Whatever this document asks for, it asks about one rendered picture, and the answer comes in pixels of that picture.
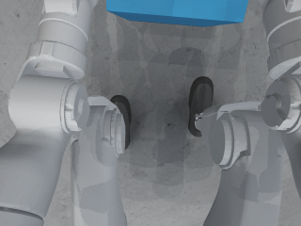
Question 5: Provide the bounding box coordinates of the carton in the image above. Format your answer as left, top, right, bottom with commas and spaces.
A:
106, 0, 249, 27

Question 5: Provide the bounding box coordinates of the left robot foot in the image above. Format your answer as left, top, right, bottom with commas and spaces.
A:
110, 95, 132, 150

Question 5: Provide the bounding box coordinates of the right robot upper arm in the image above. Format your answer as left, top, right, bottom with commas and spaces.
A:
261, 73, 301, 200

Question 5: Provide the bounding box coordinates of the left robot upper arm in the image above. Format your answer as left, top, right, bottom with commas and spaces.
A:
0, 74, 90, 226

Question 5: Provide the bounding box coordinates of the robot left forearm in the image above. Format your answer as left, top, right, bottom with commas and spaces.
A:
8, 0, 99, 120

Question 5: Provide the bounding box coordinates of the robot right forearm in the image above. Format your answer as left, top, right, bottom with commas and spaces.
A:
258, 0, 301, 80

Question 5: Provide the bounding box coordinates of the right robot thigh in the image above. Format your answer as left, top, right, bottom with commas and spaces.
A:
203, 109, 284, 226

